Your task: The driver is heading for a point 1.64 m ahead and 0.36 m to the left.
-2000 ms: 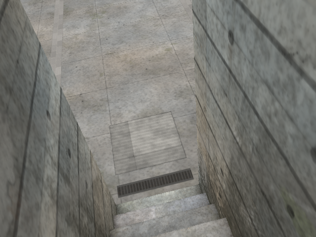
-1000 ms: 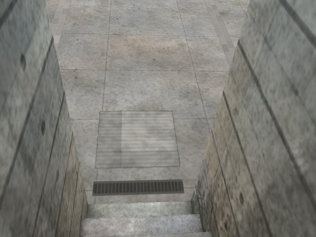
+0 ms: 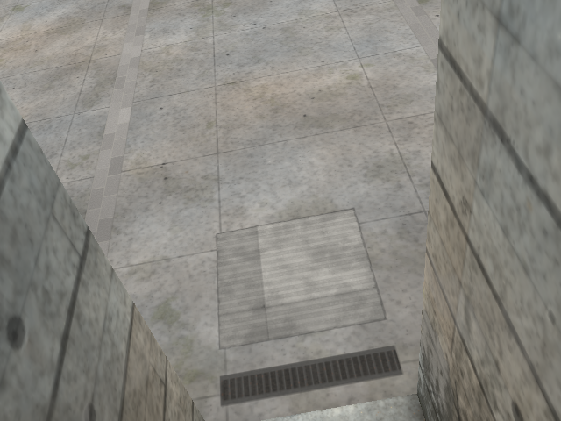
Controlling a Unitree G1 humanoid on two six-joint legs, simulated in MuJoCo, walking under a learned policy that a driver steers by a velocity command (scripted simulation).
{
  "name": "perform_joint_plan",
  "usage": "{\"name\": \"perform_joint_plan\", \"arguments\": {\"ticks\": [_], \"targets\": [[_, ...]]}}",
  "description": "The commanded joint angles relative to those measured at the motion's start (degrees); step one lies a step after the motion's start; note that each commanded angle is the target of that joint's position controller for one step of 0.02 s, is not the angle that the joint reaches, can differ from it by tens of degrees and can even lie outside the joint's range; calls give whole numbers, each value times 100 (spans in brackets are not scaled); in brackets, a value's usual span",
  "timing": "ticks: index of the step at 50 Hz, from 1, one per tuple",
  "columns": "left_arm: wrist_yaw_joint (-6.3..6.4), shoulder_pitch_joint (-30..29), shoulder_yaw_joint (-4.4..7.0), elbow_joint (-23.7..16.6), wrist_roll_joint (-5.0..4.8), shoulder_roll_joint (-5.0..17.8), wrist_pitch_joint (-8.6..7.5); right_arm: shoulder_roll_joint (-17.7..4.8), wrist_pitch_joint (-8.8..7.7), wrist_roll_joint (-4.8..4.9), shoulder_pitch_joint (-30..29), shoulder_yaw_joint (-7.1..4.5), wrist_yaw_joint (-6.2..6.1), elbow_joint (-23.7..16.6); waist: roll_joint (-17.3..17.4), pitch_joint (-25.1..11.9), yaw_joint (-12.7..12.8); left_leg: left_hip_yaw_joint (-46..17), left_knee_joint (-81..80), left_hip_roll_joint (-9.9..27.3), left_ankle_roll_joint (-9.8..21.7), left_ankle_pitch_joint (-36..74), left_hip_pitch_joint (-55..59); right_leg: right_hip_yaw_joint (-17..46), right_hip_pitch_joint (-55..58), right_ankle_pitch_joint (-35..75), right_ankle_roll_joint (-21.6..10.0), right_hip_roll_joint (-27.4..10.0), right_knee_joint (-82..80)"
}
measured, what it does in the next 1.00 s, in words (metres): goes down: left foot 0.22 m lower, then right foot 0.22 m lower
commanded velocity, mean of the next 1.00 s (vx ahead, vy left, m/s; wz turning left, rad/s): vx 0.35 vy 0.00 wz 0.07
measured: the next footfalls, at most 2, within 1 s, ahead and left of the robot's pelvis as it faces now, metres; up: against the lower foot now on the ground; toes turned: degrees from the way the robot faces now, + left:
left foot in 0.24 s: +0.16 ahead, +0.19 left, -0.22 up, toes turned -2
right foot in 0.56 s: +0.44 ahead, -0.01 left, -0.44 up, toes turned -4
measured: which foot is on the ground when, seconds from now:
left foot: up 0.00-0.22, down 0.24-0.56, up 0.58-1.00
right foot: down 0.00-0.22, up 0.24-0.54, down 0.56-1.00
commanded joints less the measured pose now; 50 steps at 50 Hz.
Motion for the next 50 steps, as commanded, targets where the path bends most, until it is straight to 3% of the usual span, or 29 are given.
{"name": "perform_joint_plan", "arguments": {"ticks": [1, 8, 10, 11, 12, 13, 14, 15, 16, 17, 18, 19, 20, 22, 25, 27, 28, 29, 30, 31, 32, 33, 34, 36, 39, 42, 46, 48, 50], "targets": [[134, 351, 115, -77, -19, 662, -50, -66, -208, -215, -637, -22, 150, -474, -1055, 732, 91, 312, -1492, -195, 122, 1374, 458, 1063, -791, 1142, -498, -600, -598], [-142, 167, 221, -105, -146, 949, -124, -403, -561, -170, -125, -159, 311, -232, -1232, 803, 249, 286, -1603, -266, 431, -83, 671, 1586, -282, 2607, -839, -631, 1419], [-364, -465, 210, -170, -119, 954, -149, -493, -662, 91, 1167, -193, 186, 176, -902, 674, -500, 707, -3096, -308, 697, -1136, 2343, 1114, -822, 4400, -646, -325, 2675], [-418, -1086, 245, -116, -44, 1143, -185, -672, -612, 77, 2936, -343, 184, 794, -1075, 536, -1463, 845, -3910, -87, 943, -29, 4573, 883, -2365, 5451, -388, -149, 4215], [-484, -1601, 301, -123, 195, 1020, -237, -722, -436, 14, 4815, -403, 119, 1522, 130, 654, -2353, 460, -4009, 739, 1655, 1512, 6774, 115, -4806, 1206, 268, 675, 7706], [-532, -963, 149, -365, 405, 604, -314, -618, -400, -37, 4547, -146, 148, 1577, 1011, 136, -1649, -443, -1941, 1668, 2233, 4594, 8031, -194, -6518, -2374, 461, 767, 9109], [-564, -231, 78, -543, 164, 638, -410, -660, -403, 13, 3710, -78, 239, 1496, 1134, -365, -783, -841, -1364, 1937, 2452, 4187, 7926, -63, -6648, -1741, 388, -182, 7869], [-542, -365, 66, -418, 30, 695, -406, -468, -374, 23, 3520, -62, 248, 1563, 463, -485, -758, -793, -1741, 1950, 2481, 2386, 7050, -136, -6354, -1220, 381, -582, 7507], [-466, -613, 100, -373, -49, 849, -336, -523, -329, 96, 2978, -124, 197, 1625, -555, 17, -471, -364, -2362, 1540, 2214, 172, 5247, -456, -5777, -128, 318, -803, 5937], [-385, -1120, 92, -457, -55, 775, -299, -582, -279, 180, 2544, -124, -39, 1644, -685, 356, -244, -222, -2647, 1276, 1963, -448, 4130, -562, -5533, 515, 370, -987, 5482], [-483, -1592, -64, -1161, -56, 728, -156, -1141, -184, 165, 714, -160, -356, 1272, -241, 1108, 716, -388, -3525, 1428, 1871, -1979, 1403, -593, -3722, 2256, 525, -1769, 2235], [-563, -1779, 44, -977, 187, 1005, -170, -835, -285, 160, 558, -121, -357, 1308, -1252, 907, 585, 197, -3179, 603, 1592, -2917, -677, -811, -768, 4705, 417, -1776, 430], [-632, -1283, 121, -427, 286, 981, -210, -1052, -356, -53, 707, -154, -329, 1465, -1223, 355, 562, 424, -2851, 453, 1803, -1761, -1088, -1694, 815, 5647, 672, -1038, 1381], [-709, -569, 183, -114, 288, 1301, -227, -215, -402, 435, 944, -7, -564, 1635, -478, 216, 322, 756, -912, -50, 1285, -4157, 1163, -854, -279, 7709, 718, -1490, -957], [-741, -1034, 32, -575, 142, 901, -50, -393, -67, 305, 2243, 57, -518, 2169, -629, 422, -330, 656, 916, -332, 1251, -3924, 2814, -1434, -52, 7437, 992, -1227, -4052], [-853, 1566, 341, 112, 187, 1625, -4, -654, -161, 129, 1375, -34, -223, 2133, -114, -220, 1163, 595, 3498, -505, 865, -2531, 1036, -1994, 2725, 7126, 639, -1295, -2290], [-778, 2780, 379, 593, 340, 1744, -50, -312, -206, 221, 753, -80, -209, 1912, -1182, 404, 1897, 362, 6418, -1725, 494, -5831, -73, -1529, 3049, 7335, 185, -1901, -2772], [-787, 1937, 216, 629, 314, 1859, -101, 292, -175, 404, 2241, 2, -228, 1634, -2013, 459, 345, -389, 7053, -1675, 342, -7580, -1190, -379, 3226, 10364, -192, -2876, -1495], [-832, 1240, 84, 490, 236, 1523, -96, 476, -143, 385, 3127, 136, -135, 1651, -2067, 50, -404, -1102, 6040, -995, 331, -6963, -1393, 494, 2974, 10323, -965, -3610, -933], [-898, 453, 62, 426, 248, 1470, -146, 225, -12, 337, 3181, 107, -132, 1742, -787, 144, -598, -907, 5970, -573, 290, -6510, -1314, 512, 2106, 8731, -1020, -3565, -1091], [-945, -232, 109, 311, 299, 1725, -123, 160, 94, 377, 2910, 119, -189, 1497, -553, -21, -848, -569, 6166, -342, 154, -6468, -877, 863, 1284, 8358, -1173, -3821, -1430], [-803, -393, 208, 214, 438, 1968, -77, -111, 255, 472, 2502, 73, -326, 1244, -791, 96, -745, -847, 5581, -300, 134, -5084, -1255, 1378, 531, 5909, -1378, -3857, -1755], [-543, -627, 137, 42, 528, 1764, -27, -295, 428, 332, 1661, 86, -432, 798, -440, 776, -699, -764, 4798, -334, 67, -3942, -1233, 1180, -516, 5413, -1296, -3668, -1907], [-206, -1359, -32, -354, 525, 1457, -46, -72, 614, 189, 1380, 163, -485, 497, -747, 1006, -961, -484, 2972, -228, -82, -2564, -483, 133, -1629, 4587, -810, -3039, -1507], [-177, -1310, -84, -536, 472, 1479, -149, 17, 644, 150, 1490, 174, -420, 427, -1338, 563, -946, 357, 3395, -334, -225, -1833, 374, -477, -1995, 4301, -601, -2983, -1166], [62, -190, 270, -413, 178, 1611, -72, -544, 623, 193, 159, -56, -357, -228, -1688, 931, 124, -456, 2890, -153, 118, -1842, -2073, 71, -257, 569, -550, -3086, -950], [-19, -66, 462, -179, 146, 1568, -91, -566, 442, 252, -11, -160, -143, -199, -1204, 929, 244, -764, 2254, 214, 377, -1847, -2866, 507, 533, -604, -335, -3300, -516], [67, -920, 391, -363, 101, 1410, -144, -397, 440, 120, 320, -92, -37, 20, -686, 1344, -257, -124, 625, 135, 225, -169, -1212, -751, -1286, -1486, 149, -2943, 151], [-73, -1008, 535, -406, 115, 1676, -158, -163, 340, 408, 195, 32, 79, 116, -814, 1076, -63, 992, -979, -45, 85, 368, 1099, -1879, -2261, -1449, 302, -2701, -101]]}}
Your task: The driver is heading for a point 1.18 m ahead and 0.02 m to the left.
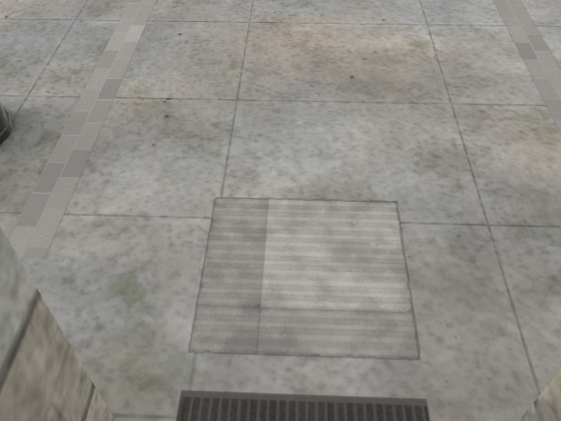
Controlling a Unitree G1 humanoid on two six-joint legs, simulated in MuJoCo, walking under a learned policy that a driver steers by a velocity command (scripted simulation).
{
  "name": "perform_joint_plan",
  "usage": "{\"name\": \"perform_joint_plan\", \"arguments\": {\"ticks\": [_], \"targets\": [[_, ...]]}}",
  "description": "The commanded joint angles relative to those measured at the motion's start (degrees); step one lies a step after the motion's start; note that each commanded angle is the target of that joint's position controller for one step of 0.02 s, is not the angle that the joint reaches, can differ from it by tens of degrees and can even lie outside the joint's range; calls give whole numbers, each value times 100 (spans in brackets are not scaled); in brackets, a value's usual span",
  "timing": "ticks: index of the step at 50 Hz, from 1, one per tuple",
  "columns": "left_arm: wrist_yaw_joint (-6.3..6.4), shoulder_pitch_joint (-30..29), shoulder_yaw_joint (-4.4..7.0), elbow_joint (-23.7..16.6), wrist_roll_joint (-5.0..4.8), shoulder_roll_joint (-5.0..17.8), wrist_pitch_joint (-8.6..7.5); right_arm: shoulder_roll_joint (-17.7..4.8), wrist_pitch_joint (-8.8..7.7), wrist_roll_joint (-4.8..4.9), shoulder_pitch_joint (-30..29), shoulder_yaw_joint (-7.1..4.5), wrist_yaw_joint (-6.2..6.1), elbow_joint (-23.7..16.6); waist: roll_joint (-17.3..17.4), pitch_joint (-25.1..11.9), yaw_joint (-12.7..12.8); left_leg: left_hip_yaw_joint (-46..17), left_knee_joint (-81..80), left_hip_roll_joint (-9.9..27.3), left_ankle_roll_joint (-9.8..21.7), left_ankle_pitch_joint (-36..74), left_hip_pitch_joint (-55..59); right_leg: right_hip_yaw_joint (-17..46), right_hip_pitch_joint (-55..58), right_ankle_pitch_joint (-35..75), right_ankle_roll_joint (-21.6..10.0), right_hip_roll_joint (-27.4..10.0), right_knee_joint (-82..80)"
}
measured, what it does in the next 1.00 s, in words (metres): goes down: left foot 0.22 m lower, then right foot 0.22 m lower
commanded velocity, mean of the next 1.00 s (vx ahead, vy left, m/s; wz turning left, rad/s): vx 0.08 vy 0.00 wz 0.03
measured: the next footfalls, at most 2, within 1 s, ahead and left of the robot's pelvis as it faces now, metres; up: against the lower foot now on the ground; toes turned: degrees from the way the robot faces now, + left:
left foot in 0.10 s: +0.14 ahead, +0.18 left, -0.22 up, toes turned +2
right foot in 0.84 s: +0.37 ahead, -0.05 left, -0.44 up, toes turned +12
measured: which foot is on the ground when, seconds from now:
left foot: up 0.00-0.08, down 0.10-0.86, up 0.88-1.00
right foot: down 0.00-0.08, up 0.10-0.82, down 0.84-1.00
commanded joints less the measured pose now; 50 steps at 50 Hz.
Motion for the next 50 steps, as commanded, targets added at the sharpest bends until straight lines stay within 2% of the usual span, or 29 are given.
{"name": "perform_joint_plan", "arguments": {"ticks": [1, 3, 4, 5, 6, 7, 8, 9, 11, 12, 13, 14, 16, 18, 21, 22, 27, 28, 34, 37, 40, 41, 43, 44, 45, 46, 48, 49, 50], "targets": [[-116, -456, 321, -221, 16, 1089, -106, -122, -179, 160, 362, -50, 139, 74, -770, 483, -397, 1236, -863, -294, -95, 1069, 2682, 491, -2359, 743, -662, -693, -1863], [-393, -1736, 354, -468, -90, 1318, -132, -833, -174, 95, 2358, -363, 117, 681, -1080, -450, -1685, 1430, -1212, -25, 236, 1048, 4269, -17, -2002, 2002, -74, -587, -35], [-462, -1604, 398, -311, -51, 1253, -3, -1129, -236, -96, 3401, -377, 139, 1117, -535, -789, -2106, 1777, -2122, -302, 324, 696, 5067, -349, -1428, 2647, 301, 78, 1578], [-367, -1639, 383, -140, -159, 1045, -13, -1019, -309, -340, 3590, -294, 162, 1091, 50, -161, -2467, 917, -4869, 114, 885, 363, 4383, -311, -868, 1381, 537, 786, 4282], [-255, -1474, 283, -163, 194, 202, -54, -1182, -374, -272, 3492, -186, 146, 1317, 1235, 470, -1965, 488, -3510, 383, 945, 2515, 5161, -38, -2867, -787, 463, 1240, 6107], [-221, -411, 266, -528, 139, -184, -201, -1204, -460, -91, 3079, -15, 119, 1277, 2724, 399, -886, -84, -2205, 79, 966, 4681, 5446, 761, -4195, -249, 476, 1267, 5958], [-177, -194, 213, -873, 103, -113, -241, -1024, -365, -109, 2452, 40, 134, 1045, 2488, -81, -632, -735, -2451, 343, 1154, 4741, 5641, 811, -4403, 248, 360, 1108, 5674], [-181, -401, 190, -1131, -45, 10, -163, -807, -266, -135, 2022, 118, 89, 942, 1361, -301, -540, -1183, -2536, 550, 1270, 3590, 5210, 949, -4459, 1044, 186, 831, 5145], [-298, -706, 61, -1507, -151, -79, 148, -1177, -154, -117, 780, 99, 20, 438, -74, -1140, -10, -3367, -3073, 1564, 1902, 1407, 4697, 1595, -4137, 1549, 74, 616, 5015], [-281, -821, 117, -1461, -322, 224, 223, -1122, -251, -215, 1256, 141, -77, 651, -322, -1253, -180, -3664, -3210, 1815, 2022, 592, 4495, 2300, -4138, 2973, 8, 613, 3722], [-278, -1014, 83, -1609, -211, 272, 316, -901, -301, -266, 956, 236, -178, 590, -139, -878, -31, -3798, -3162, 1875, 2047, 773, 4058, 2470, -4030, 3326, 20, 527, 3095], [-234, -1244, 84, -1713, 109, 354, 496, -512, -292, -133, 770, 393, -350, 515, -232, -333, -47, -2982, -2731, 1490, 1892, 758, 3479, 2218, -4062, 4205, 156, 704, 2300], [-337, -1412, 28, -1671, 196, 189, 625, -434, -145, -74, 1217, 438, -549, 563, -419, -492, -230, -2227, -2479, 918, 1258, 1603, 3716, 1955, -3437, 4729, 240, 721, 942], [-542, -887, 46, -1309, 13, 92, 528, -469, -130, -200, 1282, 477, -606, 619, 47, -639, -62, -1603, -2367, 807, 886, 2336, 3127, 1747, -2231, 5319, 261, 729, 803], [-600, -971, 179, -1148, -55, 267, 529, -292, -201, -109, 1312, 536, -777, 569, 454, -213, -276, -1017, -2094, 424, 637, 263, 2999, 2245, -2045, 6444, 244, 936, -278], [-593, -772, 185, -935, -114, 234, 592, -643, -264, -254, 1517, 418, -751, 614, 440, 110, -378, -1233, -1923, 736, 652, 692, 3156, 2837, -2446, 6083, 158, 1172, -65], [-492, -771, 175, -959, 148, 320, 618, -630, -369, -116, 1685, 163, -604, 541, 267, 611, -447, -742, -1693, 543, 989, -338, 2894, 2742, -2604, 6068, -77, 1633, -690], [-491, -829, 138, -886, 96, 151, 562, -218, -387, -79, 1597, 300, -649, 615, 614, 490, -450, -542, -1699, 335, 934, -744, 2609, 2719, -2255, 6352, -86, 1583, -1357], [-662, -1269, 84, -1437, 146, 315, 205, -160, -528, -34, 1395, 239, -743, 334, 815, 525, -739, -564, -794, 650, 1390, -1233, 2560, 2292, -2173, 7263, -8, 1400, -3412], [-784, -1164, 12, -1799, 78, 286, 225, -561, -395, -244, 1107, 71, -527, 264, 617, 243, -658, -677, -583, 912, 1743, -682, 2582, 1724, -1433, 6318, -288, 1315, -4055], [-788, -539, 91, -1783, -159, 377, 349, -824, -337, -145, 477, -58, -415, 119, 821, 75, -334, -536, -68, 1169, 1813, -2026, 2104, 1363, -286, 5626, -580, 1155, -4756], [-753, 274, 206, -1487, -210, 572, 396, -772, -366, -124, 79, -47, -395, 79, 847, -149, 153, -148, 610, 1157, 1616, -2232, 1602, 1184, 796, 6160, -719, 1077, -4807], [-682, 1972, 421, -895, -271, 740, 491, -233, -467, -171, -149, 124, -279, 80, 295, -831, 972, 1128, 2877, 421, 922, -3130, 483, 874, 3506, 5842, -995, 1220, -5259], [-701, 2279, 395, -843, -242, 705, 571, 21, -483, -300, -133, 189, -249, 145, -781, -610, 1290, 1571, 5305, -253, 410, -6543, -844, 1447, 4173, 6134, -1306, 932, -4848], [-723, 2097, 293, -1037, -127, 896, 662, 309, -441, -257, -340, 250, -242, -79, -1583, -245, 1146, 1650, 7159, -416, -50, -7264, -1921, 1986, 4034, 7619, -1259, 882, -3974], [-611, 811, 335, -1359, 155, 1528, 686, 661, -437, 65, -220, 343, -288, -905, -2097, -404, 126, 1168, 6804, -561, -158, -6753, -2387, 4373, 3370, 6157, -1686, 156, -4899], [-464, -56, 249, -1913, 461, 1420, 607, 394, -372, 56, -803, 337, -387, -947, -885, -226, 80, 455, 6434, -304, -112, -5301, -2127, 5098, 1837, 5352, -1970, -472, -5286], [-491, -707, 214, -2107, 402, 1455, 531, 352, -288, -131, -654, 282, -408, -842, -260, -447, -235, 528, 6583, -259, -30, -4852, -1570, 4769, 1341, 6033, -1809, -337, -5162], [-518, -593, 172, -2150, 215, 1304, 492, 193, -309, -261, -622, 215, -469, -723, 43, -386, -21, 829, 6618, -373, 65, -4771, -1570, 4012, 1223, 6894, -1583, 62, -4973]]}}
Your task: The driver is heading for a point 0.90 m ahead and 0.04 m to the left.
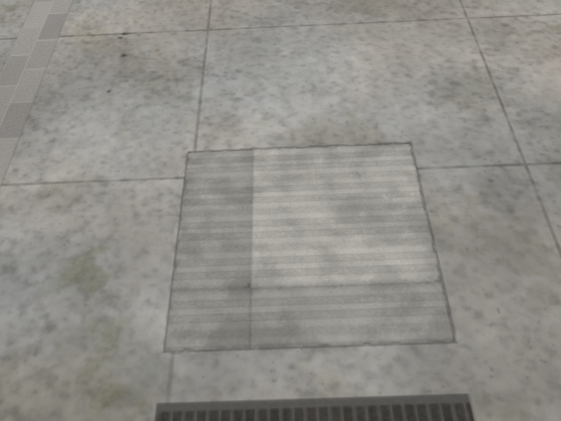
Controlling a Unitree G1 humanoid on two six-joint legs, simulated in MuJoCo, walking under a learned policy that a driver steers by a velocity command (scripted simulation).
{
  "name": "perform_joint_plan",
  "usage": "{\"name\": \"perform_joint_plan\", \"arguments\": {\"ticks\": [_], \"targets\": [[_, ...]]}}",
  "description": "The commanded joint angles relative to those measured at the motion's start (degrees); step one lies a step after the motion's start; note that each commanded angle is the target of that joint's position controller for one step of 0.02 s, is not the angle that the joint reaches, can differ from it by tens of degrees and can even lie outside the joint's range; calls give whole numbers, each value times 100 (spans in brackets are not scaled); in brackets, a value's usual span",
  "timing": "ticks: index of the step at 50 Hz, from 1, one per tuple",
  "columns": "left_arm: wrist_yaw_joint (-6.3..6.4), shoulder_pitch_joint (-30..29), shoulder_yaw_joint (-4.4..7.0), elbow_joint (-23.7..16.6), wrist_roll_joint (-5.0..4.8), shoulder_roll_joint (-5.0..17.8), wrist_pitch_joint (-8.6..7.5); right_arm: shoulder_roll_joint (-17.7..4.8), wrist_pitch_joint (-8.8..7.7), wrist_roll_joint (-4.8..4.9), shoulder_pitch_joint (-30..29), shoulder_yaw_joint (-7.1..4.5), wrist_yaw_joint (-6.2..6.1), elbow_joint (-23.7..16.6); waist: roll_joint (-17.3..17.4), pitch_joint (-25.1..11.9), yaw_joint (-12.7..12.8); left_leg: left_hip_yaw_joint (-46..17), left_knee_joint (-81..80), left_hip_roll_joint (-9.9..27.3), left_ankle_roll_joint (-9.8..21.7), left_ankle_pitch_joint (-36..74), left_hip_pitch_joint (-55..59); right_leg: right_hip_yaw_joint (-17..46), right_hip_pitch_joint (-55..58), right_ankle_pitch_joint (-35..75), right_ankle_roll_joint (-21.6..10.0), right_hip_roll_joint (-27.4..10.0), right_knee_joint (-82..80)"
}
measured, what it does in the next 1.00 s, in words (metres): goes down: left foot 0.22 m lower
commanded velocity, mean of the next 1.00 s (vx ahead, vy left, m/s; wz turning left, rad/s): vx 0.39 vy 0.00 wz -0.25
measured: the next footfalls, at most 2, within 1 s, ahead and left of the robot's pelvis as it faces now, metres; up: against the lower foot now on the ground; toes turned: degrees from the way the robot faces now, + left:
left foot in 0.66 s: +0.32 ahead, +0.18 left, -0.22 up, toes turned -14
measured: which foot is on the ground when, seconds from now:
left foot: up 0.00-0.64, down 0.66-1.00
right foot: down 0.00-0.66, up 0.68-1.00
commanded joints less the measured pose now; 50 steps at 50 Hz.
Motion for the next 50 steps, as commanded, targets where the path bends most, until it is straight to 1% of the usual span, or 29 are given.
{"name": "perform_joint_plan", "arguments": {"ticks": [1, 4, 7, 8, 10, 12, 13, 17, 18, 20, 21, 26, 29, 30, 32, 33, 34, 35, 36, 37, 38, 39, 40, 41, 43, 44, 46, 48, 50], "targets": [[136, -367, 141, -658, -236, 963, -224, -412, -114, -154, -202, -79, 22, -692, -146, -1002, -300, -335, -145, 161, -107, 2249, -1581, 1986, 1185, 2428, -357, -1628, -144], [215, 164, 66, -439, -268, 749, -197, -188, -171, -43, -276, -48, 242, -936, -517, -1202, -233, -166, 246, 103, -298, 2593, -1929, 2286, 1213, 2467, -428, -1293, 142], [390, 561, -47, -266, -374, 442, -119, 337, -10, -208, -1063, 166, 178, -1517, -160, -781, -17, -66, -1988, -84, -601, 2870, -2021, 2430, 1110, 654, -454, -893, 71], [386, 194, 60, -397, -373, 704, -103, 331, -38, -227, -968, 169, 242, -1623, -314, -786, -134, -283, -3286, -40, -550, 3044, -1504, 2748, 871, -414, -566, -944, -194], [370, 34, 153, -408, -242, 891, -215, -46, -149, -154, -1077, -62, 300, -1644, -667, -890, -49, -647, -3338, -56, -503, 4034, -632, 3602, 727, -935, -622, -1222, -698], [328, -232, 130, -456, -333, 885, -269, -387, -145, -163, -864, -212, 407, -1482, -561, -751, -167, -867, -4376, -13, -424, 4451, -1078, 3433, 1420, -1685, -483, -1030, -181], [371, 277, 101, -175, -346, 690, -349, -547, -214, -165, -957, -312, 515, -1357, -565, -694, -10, -1139, -4731, 89, -437, 4841, -1414, 3335, 1910, -2115, -516, -1030, 182], [355, 547, 82, 73, -360, 430, -535, -594, -476, -27, -1086, -424, 627, -1257, -1033, -326, -127, -1316, -6164, 186, -168, 4895, -699, 3539, 1555, -1983, -598, -920, 188], [316, 521, 168, 49, -348, 646, -600, -627, -524, -8, -941, -455, 626, -1206, -1159, -291, -151, -1299, -6115, 164, -71, 4727, -743, 3696, 1488, -1984, -694, -923, 293], [419, 377, 50, 116, -444, 209, -602, -325, -536, -263, -847, -302, 722, -1048, -660, -66, -152, -1153, -7466, 209, -76, 5848, 398, 2919, 452, -2292, -686, -529, 751], [450, 346, 88, 143, -468, 327, -630, -268, -608, -314, -975, -275, 755, -1029, -638, -62, -30, -980, -7668, 110, -49, 6227, 933, 2919, -3, -2576, -718, -399, 812], [172, 149, 51, 118, -410, 369, -598, -300, -664, -251, -857, -277, 872, -1069, -712, -102, 393, -804, -9614, 146, 264, 5832, 2112, 2796, -312, -2153, -927, -131, 1458], [125, 332, 46, 253, -506, 314, -606, -497, -781, -159, -518, -382, 776, -1002, -825, -143, 532, -822, -10816, 429, 498, 5923, 2433, 2836, 74, -1074, -865, -151, 2369], [105, 459, 64, 388, -496, 390, -654, -623, -771, -123, -456, -427, 720, -939, -424, -122, 586, -763, -11153, 445, 501, 5984, 2726, 2798, 10, -844, -790, -95, 2635], [29, 277, 5, 534, -352, 236, -672, -681, -606, 44, 1212, -532, 599, -327, -453, -369, -82, -463, -11961, 834, 602, 6651, 4413, 2341, -741, -953, -562, 0, 4109], [-104, 365, -2, 610, -310, -17, -742, -651, -473, 49, 2066, -508, 519, -4, 115, -725, -436, -406, -11477, 1135, 717, 6683, 5988, 1630, -2071, -2589, -212, 155, 5475], [-290, -23, -82, 614, -362, -429, -824, -407, -354, -58, 3707, -438, 518, 469, 519, -1278, -1398, -467, -10054, 1603, 1157, 7618, 7952, 705, -4025, -5014, 122, 679, 7920], [-418, 315, -224, 465, -363, -733, -930, -745, -357, -141, 4125, -437, 614, 720, 1406, -1578, -1313, -366, -7833, 1688, 1164, 8189, 9324, 409, -6055, -5702, 248, 554, 9642], [-363, 431, -242, 345, -402, -495, -1054, -845, -349, -20, 3883, -462, 682, 708, 1815, -2105, -1269, -748, -7667, 1637, 1398, 7914, 9243, 168, -6532, -5229, 427, 119, 10151], [-319, 6, -151, 172, -461, -93, -1123, -964, -296, -57, 3601, -458, 706, 498, 1079, -2230, -1312, -979, -8283, 1654, 1611, 6784, 8376, -99, -6291, -4301, 593, -412, 9571], [-234, -450, -251, -369, -644, -328, -1103, -1893, -306, -120, 3104, -654, 537, 618, 1145, -2303, -814, -2850, -9543, 2565, 2461, 4242, 7343, -191, -5932, -3637, 784, -786, 9081], [-98, -1096, -247, -485, -628, -292, -940, -1451, -313, -187, 2534, -446, 478, 640, 54, -1167, -503, -3370, -10176, 2767, 2583, 3359, 6011, -386, -6187, -3120, 881, -1255, 8790], [-17, -1682, -176, -553, -691, -118, -815, -536, -373, -158, 2513, -108, 431, 726, -155, -285, -524, -2960, -10088, 2546, 2123, 3316, 5170, 190, -6386, -2127, 827, -1247, 7981], [34, -1829, -157, -708, -480, -116, -804, -148, -457, -92, 1852, 130, 374, 579, -356, 227, -150, -2232, -10251, 1914, 1677, 4113, 3845, -8, -5545, -1121, 957, -1500, 6181], [-59, -2008, -188, -963, 50, -421, -908, -159, -564, -57, 1659, 205, 222, 549, 134, 232, -241, -883, -10542, 839, 1096, 5533, 1899, -709, -2791, 1100, 1006, -1175, 3412], [-152, -2137, -174, -1054, 79, -520, -967, -289, -656, -3, 2053, 186, 176, 730, 480, -32, -425, -700, -10785, 736, 961, 6063, 1796, -824, -1764, 1837, 989, -961, 2652], [-260, -2487, -176, -1261, -247, -635, -923, -640, -702, 135, 2272, 92, 77, 929, 873, -194, -466, -667, -10966, 887, 901, 6328, 2789, -855, -1252, 1686, 973, -704, 1301], [-246, -2782, -121, -1222, -418, -558, -872, -559, -677, 16, 2731, 82, 99, 1250, 691, 25, -617, -626, -10716, 986, 799, 7118, 4178, -998, -1805, 775, 824, -524, 521], [-317, -3056, -84, -1293, -422, -458, -934, -577, -633, -68, 3067, 24, 164, 1414, 778, 38, -722, -633, -10258, 1142, 688, 8059, 4906, -1184, -1843, 142, 523, -386, 282]]}}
